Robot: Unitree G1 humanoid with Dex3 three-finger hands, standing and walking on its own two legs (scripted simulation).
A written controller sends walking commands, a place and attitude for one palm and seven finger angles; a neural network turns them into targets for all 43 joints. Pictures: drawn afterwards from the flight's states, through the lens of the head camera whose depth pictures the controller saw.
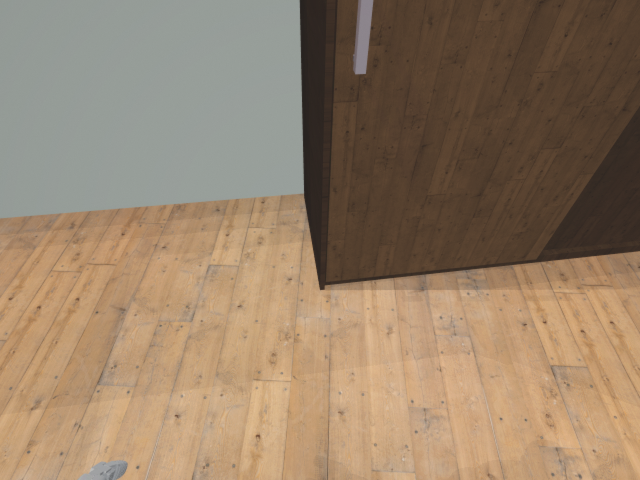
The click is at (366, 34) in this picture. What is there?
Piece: wardrobe's sliding door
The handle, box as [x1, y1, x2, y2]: [353, 0, 372, 73]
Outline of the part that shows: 372,0 358,0 355,50 353,55 353,70 355,73 365,73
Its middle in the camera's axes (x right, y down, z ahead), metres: +0.08 -0.44 +0.77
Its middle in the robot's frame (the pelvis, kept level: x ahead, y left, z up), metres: +0.90 -0.04 +0.20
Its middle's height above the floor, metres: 0.97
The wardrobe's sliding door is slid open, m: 0.00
